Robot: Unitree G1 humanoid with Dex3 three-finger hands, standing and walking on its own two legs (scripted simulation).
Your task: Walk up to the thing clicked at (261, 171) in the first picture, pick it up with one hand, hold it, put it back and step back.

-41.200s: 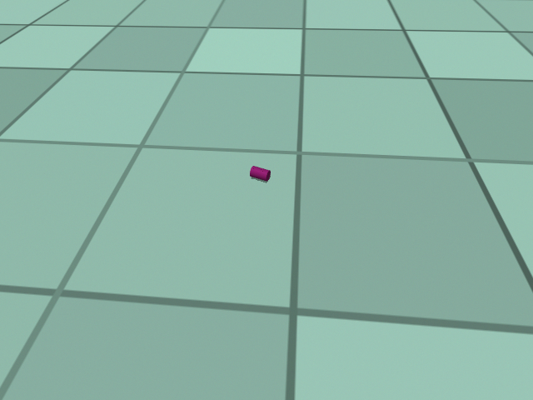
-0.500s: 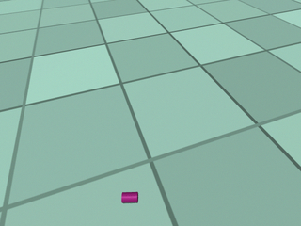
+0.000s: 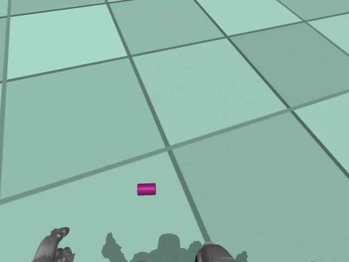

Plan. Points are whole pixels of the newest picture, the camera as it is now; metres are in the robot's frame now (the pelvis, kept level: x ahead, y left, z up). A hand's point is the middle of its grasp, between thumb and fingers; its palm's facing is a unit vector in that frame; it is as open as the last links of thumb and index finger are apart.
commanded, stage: step back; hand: left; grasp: from above
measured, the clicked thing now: (146, 189) +0.51 +0.14 -0.72
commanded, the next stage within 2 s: none
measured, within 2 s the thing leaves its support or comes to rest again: neither
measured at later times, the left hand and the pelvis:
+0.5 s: hand out of the picture +0.04 +0.24 -0.12, palm faces -0.11 -0.91 -0.40, open 7.4 cm; pelvis -0.09 -0.01 +0.01, yaw -6 degrees
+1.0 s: hand out of the picture -0.12 +0.28 -0.15, palm faces -0.09 -0.93 -0.37, open 7.4 cm; pelvis -0.22 +0.01 +0.02, yaw -6 degrees
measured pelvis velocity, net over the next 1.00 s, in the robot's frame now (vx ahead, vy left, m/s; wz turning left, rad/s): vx -0.22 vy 0.01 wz -0.10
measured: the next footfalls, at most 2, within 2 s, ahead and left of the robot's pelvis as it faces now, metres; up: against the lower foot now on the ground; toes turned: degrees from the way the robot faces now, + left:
right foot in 0.36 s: -0.04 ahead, -0.13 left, +0.00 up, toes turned -1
left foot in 0.72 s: -0.11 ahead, +0.12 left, +0.00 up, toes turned -5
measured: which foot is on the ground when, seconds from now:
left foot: down 0.00-0.40, up 0.42-0.70, down 0.72-1.00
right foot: up 0.00-0.34, down 0.36-0.74, up 0.76-1.00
